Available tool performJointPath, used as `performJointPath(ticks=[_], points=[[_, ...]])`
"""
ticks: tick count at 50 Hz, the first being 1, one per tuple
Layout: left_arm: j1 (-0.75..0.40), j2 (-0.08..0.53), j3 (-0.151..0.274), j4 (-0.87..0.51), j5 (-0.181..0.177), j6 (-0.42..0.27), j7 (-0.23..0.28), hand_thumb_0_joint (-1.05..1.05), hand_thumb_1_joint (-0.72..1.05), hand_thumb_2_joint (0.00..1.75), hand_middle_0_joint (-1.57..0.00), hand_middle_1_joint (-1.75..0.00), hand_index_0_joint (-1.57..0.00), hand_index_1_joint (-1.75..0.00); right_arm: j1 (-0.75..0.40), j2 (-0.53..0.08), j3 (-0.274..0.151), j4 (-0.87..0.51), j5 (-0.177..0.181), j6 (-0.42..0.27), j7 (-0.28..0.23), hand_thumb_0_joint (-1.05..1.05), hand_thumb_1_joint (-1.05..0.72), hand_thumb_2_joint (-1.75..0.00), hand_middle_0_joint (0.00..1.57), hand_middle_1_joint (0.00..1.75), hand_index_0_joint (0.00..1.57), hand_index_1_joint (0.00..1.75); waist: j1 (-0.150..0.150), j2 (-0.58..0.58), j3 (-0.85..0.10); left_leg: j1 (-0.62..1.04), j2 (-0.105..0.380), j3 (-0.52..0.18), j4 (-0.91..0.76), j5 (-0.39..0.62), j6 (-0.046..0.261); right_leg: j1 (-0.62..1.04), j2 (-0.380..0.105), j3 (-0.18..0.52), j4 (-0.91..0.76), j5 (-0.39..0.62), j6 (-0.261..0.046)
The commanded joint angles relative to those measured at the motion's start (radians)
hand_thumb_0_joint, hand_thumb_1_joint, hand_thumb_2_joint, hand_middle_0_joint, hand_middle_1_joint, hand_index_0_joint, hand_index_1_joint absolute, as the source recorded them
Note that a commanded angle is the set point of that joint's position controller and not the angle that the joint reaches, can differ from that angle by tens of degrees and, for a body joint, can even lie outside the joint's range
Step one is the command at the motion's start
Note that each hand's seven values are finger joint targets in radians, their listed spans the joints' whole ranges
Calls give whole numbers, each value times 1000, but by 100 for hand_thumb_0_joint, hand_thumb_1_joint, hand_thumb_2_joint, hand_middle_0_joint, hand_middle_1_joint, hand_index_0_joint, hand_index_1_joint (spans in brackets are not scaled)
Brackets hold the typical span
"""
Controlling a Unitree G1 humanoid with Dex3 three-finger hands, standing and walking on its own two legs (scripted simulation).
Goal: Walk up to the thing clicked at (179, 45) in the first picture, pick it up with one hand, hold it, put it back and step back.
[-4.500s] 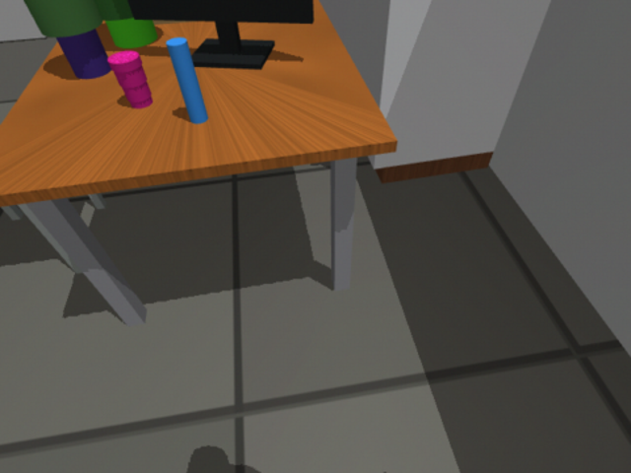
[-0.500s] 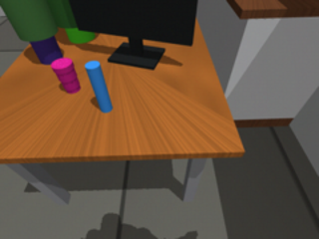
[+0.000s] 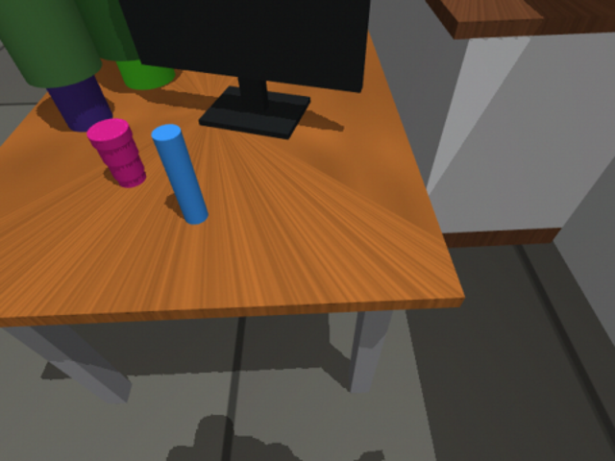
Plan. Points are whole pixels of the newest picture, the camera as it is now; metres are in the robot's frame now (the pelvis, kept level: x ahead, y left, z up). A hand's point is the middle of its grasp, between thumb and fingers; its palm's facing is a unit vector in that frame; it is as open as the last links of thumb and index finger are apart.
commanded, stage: stand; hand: left
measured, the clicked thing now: (183, 178) +0.57 +0.24 +0.05
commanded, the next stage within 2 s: rise first in 1.52 s
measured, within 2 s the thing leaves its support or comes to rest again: neither
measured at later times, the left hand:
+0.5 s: hand out of the picture +0.07 +0.26 -0.16, palm faces -0.04 -0.94 -0.34, open 7.4 cm
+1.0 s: hand out of the picture +0.08 +0.26 -0.16, palm faces -0.04 -0.94 -0.35, open 7.4 cm
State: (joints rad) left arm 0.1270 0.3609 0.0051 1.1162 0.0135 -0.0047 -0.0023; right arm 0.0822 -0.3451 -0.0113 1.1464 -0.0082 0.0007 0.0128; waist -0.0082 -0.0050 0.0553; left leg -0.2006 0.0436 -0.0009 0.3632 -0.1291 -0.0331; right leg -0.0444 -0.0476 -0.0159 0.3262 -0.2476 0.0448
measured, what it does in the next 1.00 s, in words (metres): stands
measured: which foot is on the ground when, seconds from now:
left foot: down 0.00-1.00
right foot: down 0.00-1.00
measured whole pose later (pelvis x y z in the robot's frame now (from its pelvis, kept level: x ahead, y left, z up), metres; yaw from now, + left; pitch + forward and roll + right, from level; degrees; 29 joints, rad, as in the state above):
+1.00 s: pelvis +0.01 +0.00 +0.00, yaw +0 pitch -2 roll +0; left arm 0.14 0.36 0.00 1.10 0.01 0.00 0.00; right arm 0.08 -0.34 -0.01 1.14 -0.01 0.00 0.01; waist 0.00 -0.01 0.06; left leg -0.19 0.04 0.01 0.37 -0.15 -0.03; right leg -0.03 -0.05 -0.01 0.32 -0.26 0.05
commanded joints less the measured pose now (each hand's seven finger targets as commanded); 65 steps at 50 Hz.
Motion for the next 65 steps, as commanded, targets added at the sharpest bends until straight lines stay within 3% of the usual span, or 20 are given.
performJointPath(ticks=[1, 3, 5, 9, 15, 20, 26, 31, 39, 43, 51, 53, 57, 65], points=[[-25, 213, 49, -59, -5, -23, 11, 0, 90, 90, -20, -30, -20, -30, -44, -214, -36, -63, 4, -28, -15, 0, -90, -90, 20, 30, 20, 30, 4, 7, -115, 126, 93, -69, -20, 216, 43, -51, -96, 56, -56, 198, -53], [-21, 207, 46, -56, -6, -21, 10, 0, 90, 90, -20, -30, -20, -30, -48, -215, -33, -63, 3, -27, -15, 0, -90, -90, 20, 30, 20, 30, 6, 16, -81, 104, 87, -71, -31, 171, 39, -68, -92, 55, -70, 160, -50], [-22, 210, 48, -59, -4, -21, 11, 0, 90, 90, -20, -30, -20, -30, -46, -212, -33, -63, 1, -26, -15, 0, -90, -90, 20, 30, 20, 30, 8, -8, -92, 114, 92, -71, -19, 201, 42, -59, -92, 51, -61, 191, -50], [-28, 208, 46, -60, -3, -17, 10, 0, 90, 90, -20, -30, -20, -30, -46, -217, -33, -64, 3, -25, -15, 0, -90, -90, 20, 30, 20, 30, 1, 13, -63, 99, 88, -74, -43, 115, 38, -82, -90, 56, -75, 102, -53], [-25, 212, 47, -62, -2, -19, 9, 0, 90, 90, -20, -30, -20, -30, -41, -211, -32, -65, 3, -26, -16, 0, -90, -90, 20, 30, 20, 30, 4, 8, -80, 102, 90, -76, -43, 138, 42, -71, -89, 51, -69, 118, -53], [-23, 207, 46, -58, 1, -17, 7, 0, 90, 90, -20, -30, -20, -30, -36, -218, -34, -63, 4, -24, -14, 0, -90, -90, 20, 30, 20, 30, 0, 13, -60, 88, 84, -79, -62, 44, 45, -90, -90, 56, -81, 52, -56], [-22, 209, 47, -66, -2, -19, 8, 0, 90, 90, -20, -30, -20, -30, -35, -216, -35, -65, 2, -30, -16, 0, -90, -90, 20, 30, 20, 30, 5, 7, -95, 110, 92, -75, -39, 168, 45, -63, -95, 54, -60, 138, -56], [-10, 205, 43, -62, -3, -19, 8, 0, 90, 90, -20, -30, -20, -30, -36, -217, -33, -63, 5, -30, -18, 0, -90, -90, 20, 30, 20, 30, 6, 18, -97, 129, 91, -72, -31, 200, 46, -66, -94, 53, -60, 160, -53], [-14, 210, 45, -67, -1, -18, 11, 0, 90, 90, -20, -30, -20, -30, -29, -218, -34, -66, 1, -24, -17, 0, -90, -90, 20, 30, 20, 30, 3, 2, -69, 104, 87, -70, -42, 123, 45, -77, -93, 51, -72, 117, -52], [-3, 212, 45, -65, -2, -21, 13, 0, 90, 90, -20, -30, -20, -30, -31, -213, -33, -67, 3, -27, -16, 0, -90, -90, 20, 30, 20, 30, 7, -4, -91, 119, 90, -67, -22, 225, 46, -53, -96, 47, -60, 212, -47], [-7, 210, 43, -72, -3, -20, 16, 0, 90, 90, -20, -30, -20, -30, -32, -208, -32, -69, 2, -24, -18, 0, -90, -90, 20, 30, 20, 30, 8, -13, -106, 122, 90, -59, -6, 256, 48, -33, -98, 44, -52, 266, -48], [-5, 210, 43, -72, -2, -19, 14, 0, 90, 90, -20, -30, -20, -30, -40, -212, -31, -70, 3, -24, -18, 0, -90, -90, 20, 30, 20, 30, 5, 14, -84, 119, 86, -58, -25, 196, 44, -57, -93, 47, -67, 185, -49], [-7, 211, 46, -73, -1, -16, 13, 0, 90, 90, -20, -30, -20, -30, -35, -222, -36, -70, 2, -23, -18, 0, -90, -90, 20, 30, 20, 30, 6, 16, -77, 111, 87, -64, -39, 140, 49, -65, -92, 48, -73, 125, -54], [-6, 207, 45, -72, 1, -19, 11, 0, 90, 90, -20, -30, -20, -30, -25, -214, -35, -72, 1, -24, -14, 0, -90, -90, 20, 30, 20, 30, 2, -7, -53, 99, 86, -73, -45, 125, 48, -77, -92, 51, -80, 104, -55]])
